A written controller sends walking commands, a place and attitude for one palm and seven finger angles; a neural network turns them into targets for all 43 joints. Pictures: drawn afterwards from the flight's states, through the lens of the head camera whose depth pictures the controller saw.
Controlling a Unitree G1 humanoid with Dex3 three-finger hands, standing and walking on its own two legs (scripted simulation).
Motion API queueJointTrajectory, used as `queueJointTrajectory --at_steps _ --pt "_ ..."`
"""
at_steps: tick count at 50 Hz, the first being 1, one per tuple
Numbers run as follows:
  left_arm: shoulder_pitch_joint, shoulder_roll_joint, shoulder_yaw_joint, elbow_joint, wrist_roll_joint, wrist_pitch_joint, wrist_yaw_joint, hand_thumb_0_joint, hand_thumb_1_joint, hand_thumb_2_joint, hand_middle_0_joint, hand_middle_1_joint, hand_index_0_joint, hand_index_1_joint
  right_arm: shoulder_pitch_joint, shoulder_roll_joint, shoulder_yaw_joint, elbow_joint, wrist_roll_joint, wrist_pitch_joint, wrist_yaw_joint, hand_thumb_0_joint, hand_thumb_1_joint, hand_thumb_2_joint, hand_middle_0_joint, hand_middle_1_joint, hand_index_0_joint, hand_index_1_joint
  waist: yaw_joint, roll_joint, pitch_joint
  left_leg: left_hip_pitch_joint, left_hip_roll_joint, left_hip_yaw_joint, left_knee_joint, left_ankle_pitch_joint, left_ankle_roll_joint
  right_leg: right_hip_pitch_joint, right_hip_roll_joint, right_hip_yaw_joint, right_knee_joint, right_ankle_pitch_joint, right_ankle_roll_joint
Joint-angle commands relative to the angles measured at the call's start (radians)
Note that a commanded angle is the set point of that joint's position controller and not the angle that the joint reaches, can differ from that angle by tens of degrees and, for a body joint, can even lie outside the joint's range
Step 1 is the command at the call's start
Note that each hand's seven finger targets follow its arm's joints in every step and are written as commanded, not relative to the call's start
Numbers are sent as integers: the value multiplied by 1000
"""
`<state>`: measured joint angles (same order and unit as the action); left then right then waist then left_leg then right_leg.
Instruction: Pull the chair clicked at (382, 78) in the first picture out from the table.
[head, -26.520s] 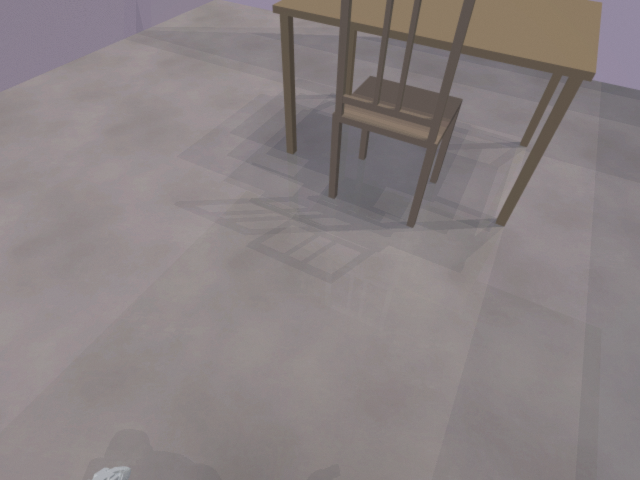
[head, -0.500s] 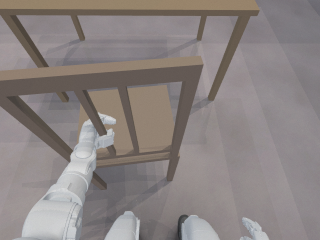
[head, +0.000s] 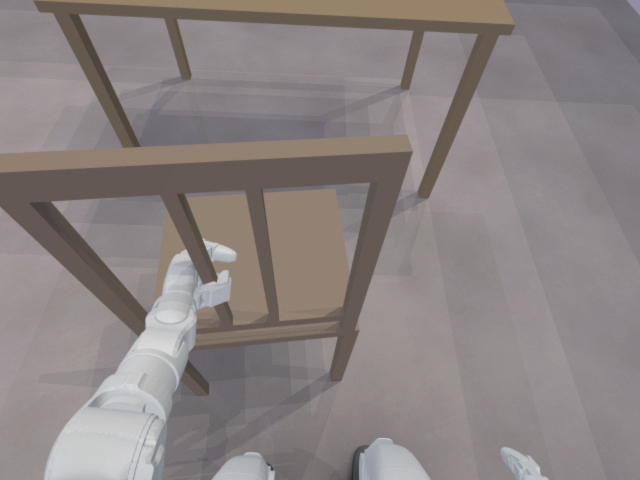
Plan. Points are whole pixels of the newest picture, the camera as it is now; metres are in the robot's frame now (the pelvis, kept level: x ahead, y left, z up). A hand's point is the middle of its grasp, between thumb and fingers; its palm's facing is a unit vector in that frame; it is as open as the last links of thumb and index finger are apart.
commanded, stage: stop walking, hand still on the chair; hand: left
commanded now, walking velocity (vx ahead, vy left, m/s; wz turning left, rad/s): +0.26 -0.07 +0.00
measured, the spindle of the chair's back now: (207, 272) +0.38 +0.17 -0.04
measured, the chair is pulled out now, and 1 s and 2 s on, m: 0.55 0.71 0.71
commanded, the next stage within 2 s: open the thumb and straighten the fingers in 1.28 s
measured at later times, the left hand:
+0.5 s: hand (199, 389) +0.22 +0.16 -0.06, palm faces +0.03 -0.98 -0.20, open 5.1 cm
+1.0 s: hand (189, 403) +0.21 +0.17 -0.06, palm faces +0.08 -0.98 -0.20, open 5.2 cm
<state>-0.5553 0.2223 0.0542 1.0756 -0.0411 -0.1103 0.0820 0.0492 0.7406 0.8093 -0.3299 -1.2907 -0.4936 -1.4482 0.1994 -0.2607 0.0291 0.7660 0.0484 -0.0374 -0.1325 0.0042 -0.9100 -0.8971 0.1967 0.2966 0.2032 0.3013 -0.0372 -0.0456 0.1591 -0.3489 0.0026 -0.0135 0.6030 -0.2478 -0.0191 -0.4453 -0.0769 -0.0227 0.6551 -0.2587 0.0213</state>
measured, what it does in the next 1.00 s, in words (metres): steps on the spot: right foot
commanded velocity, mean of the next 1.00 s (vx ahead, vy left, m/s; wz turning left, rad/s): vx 0.06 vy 0.01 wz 0.00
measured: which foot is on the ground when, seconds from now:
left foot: down 0.00-1.00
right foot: up 0.00-0.06, down 0.08-1.00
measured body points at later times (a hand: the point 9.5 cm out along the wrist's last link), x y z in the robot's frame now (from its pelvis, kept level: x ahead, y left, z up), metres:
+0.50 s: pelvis -0.03 +0.01 +0.01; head -0.06 +0.01 +0.46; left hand +0.22 +0.21 -0.04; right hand +0.07 -0.25 -0.10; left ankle +0.04 +0.13 -0.72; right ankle +0.02 -0.14 -0.72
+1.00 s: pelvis -0.01 +0.00 +0.02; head -0.02 -0.01 +0.47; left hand +0.20 +0.22 -0.04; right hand +0.12 -0.24 -0.09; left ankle +0.04 +0.13 -0.72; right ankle +0.02 -0.14 -0.72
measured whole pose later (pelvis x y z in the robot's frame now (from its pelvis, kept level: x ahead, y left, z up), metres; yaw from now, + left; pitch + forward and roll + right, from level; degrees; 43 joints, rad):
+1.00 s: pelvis -0.01 +0.00 +0.02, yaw -2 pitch -2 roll +0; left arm 0.14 0.16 0.01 0.60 -0.03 -0.12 0.07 0.04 0.71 0.84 -0.39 -1.28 -0.49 -1.45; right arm 0.23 -0.23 0.04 0.72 0.02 -0.08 -0.13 0.01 -0.91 -0.90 0.20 0.30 0.20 0.30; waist 0.00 0.02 0.00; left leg -0.23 0.02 0.00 0.43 -0.16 -0.02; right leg -0.22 -0.04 0.02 0.44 -0.18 0.04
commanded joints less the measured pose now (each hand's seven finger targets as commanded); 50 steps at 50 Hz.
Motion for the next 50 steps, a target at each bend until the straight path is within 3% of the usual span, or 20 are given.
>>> queueJointTrajectory --at_steps 1,3,4,5,6,7,8,10,13,14,18,19,23,25,27,29,32,36,41,50 --pt "-307 145 13 -415 21 -97 1 0 900 900 -500 -1450 -500 -1450 29 -122 -56 -144 -21 -16 19 0 -900 -900 200 300 200 300 34 338 -438 111 304 -249 -187 312 155 242 10 30 27 -130 -23" --pt "-221 147 14 -405 15 -89 -4 0 900 900 -500 -1450 -500 -1450 41 -130 -51 -146 -11 -14 18 0 -900 -900 200 300 200 300 31 178 -474 170 228 -194 -79 293 107 343 -3 58 -207 105 -24" --pt "-169 153 11 -390 10 -74 -7 0 900 900 -500 -1450 -500 -1450 56 -124 -48 -151 -7 -17 15 0 -900 -900 200 300 200 300 17 64 -476 162 169 -140 -69 189 69 380 -29 92 -266 163 -26" --pt "-166 150 -1 -416 13 -67 -5 0 900 900 -500 -1450 -500 -1450 28 -103 -42 -164 0 -25 12 0 -900 -900 200 300 200 300 1 -3 -457 151 121 -70 -63 108 34 366 -86 129 -276 231 -49" --pt "-166 158 1 -418 20 -57 0 0 900 900 -500 -1450 -500 -1450 16 -98 -42 -165 4 -27 8 0 -900 -900 200 300 200 300 -10 -31 -475 152 91 -44 -77 -53 16 310 -116 131 -283 35 -68" --pt "-127 196 39 -395 18 -47 9 0 900 900 -500 -1450 -500 -1450 15 -112 -52 -160 3 -23 1 0 -900 -900 200 300 200 300 -4 -45 -449 172 75 -28 -64 -99 15 249 -123 153 -323 -132 -79" --pt "-106 196 41 -399 16 -45 13 0 900 900 -500 -1450 -500 -1450 5 -109 -49 -156 1 -23 1 0 -900 -900 200 300 200 300 -4 -12 -413 215 66 -17 -45 -105 15 167 -127 154 -356 -246 -86" --pt "-56 186 33 -408 22 -45 17 0 900 900 -500 -1450 -500 -1450 -7 -100 -38 -146 -12 -27 -1 0 -900 -900 200 300 200 300 -6 80 -350 259 62 -15 -68 -118 23 69 -101 131 -367 -323 -73" --pt "0 167 33 -422 27 -54 16 0 900 900 -500 -1450 -500 -1450 -22 -82 -27 -149 -21 -36 -2 0 -900 -900 200 300 200 300 5 40 -322 204 61 -35 -125 -134 39 115 -66 121 -354 -303 -49" --pt "36 178 39 -416 26 -53 14 0 900 900 -500 -1450 -500 -1450 -20 -87 -29 -142 -23 -34 -6 0 -900 -900 200 300 200 300 4 28 -276 194 54 -33 -130 -151 39 86 -62 116 -375 -333 -45" --pt "111 131 21 -447 31 -66 12 0 900 900 -500 -1450 -500 -1450 -27 -67 -22 -154 -27 -37 -6 0 -900 -900 200 300 200 300 7 -47 -241 205 42 -26 -88 -135 39 28 -77 118 -387 -374 -58" --pt "140 130 15 -455 31 -65 12 0 900 900 -500 -1450 -500 -1450 -23 -74 -26 -145 -26 -36 -11 0 -900 -900 200 300 200 300 1 -15 -207 207 44 -34 -93 -136 38 2 -73 108 -387 -364 -59" --pt "204 86 -8 -528 34 -73 13 0 900 900 -500 -1450 -500 -1450 -42 -63 -17 -173 -30 -48 -8 0 -900 -900 200 300 200 300 12 61 -219 168 90 -101 -218 -166 56 56 -18 72 -296 -272 -42" --pt "243 93 -5 -566 37 -74 15 0 900 900 -500 -1450 -500 -1450 -47 -70 -17 -182 -27 -54 -9 0 -900 -900 200 300 200 300 23 152 -211 105 127 -163 -356 -287 70 121 28 42 -221 -209 -23" --pt "279 73 -20 -572 43 -72 15 0 900 900 -500 -1450 -500 -1450 -64 -63 -10 -195 -27 -53 -8 0 -900 -900 200 300 200 300 33 203 -201 26 142 -176 -424 -361 86 197 43 28 -166 -138 -17" --pt "320 96 -7 -571 42 -74 16 0 900 900 -500 -1450 -500 -1450 -63 -69 -14 -191 -27 -57 -8 0 -900 -900 200 300 200 300 37 201 -194 21 134 -155 -421 -341 87 219 38 36 -182 -97 -15" --pt "344 91 -14 -591 47 -74 15 0 900 900 -500 -1450 -500 -1450 -50 -72 -19 -194 -33 -61 -3 0 -900 -900 200 300 200 300 38 143 -255 91 110 -113 -366 -286 73 225 31 58 -234 -103 -19" --pt "361 91 -18 -612 47 -69 17 0 900 900 -500 -1450 -500 -1450 -46 -68 -20 -192 -33 -78 -3 0 -900 -900 200 300 200 300 28 69 -265 176 86 -83 -294 -164 56 161 7 98 -309 -118 -32" --pt "404 100 -6 -629 51 -59 23 0 900 900 -500 -1450 -500 -1450 -48 -70 -22 -188 -31 -88 -3 0 -900 -900 200 300 200 300 26 50 -246 176 85 -74 -280 -134 51 140 -1 101 -335 -114 -33" --pt "512 100 2 -685 39 -50 20 0 900 900 -500 -1450 -500 -1450 -65 -71 -27 -193 -30 -89 -3 0 -900 -900 200 300 200 300 26 67 -276 239 92 -53 -242 130 44 183 -17 91 -313 107 -40"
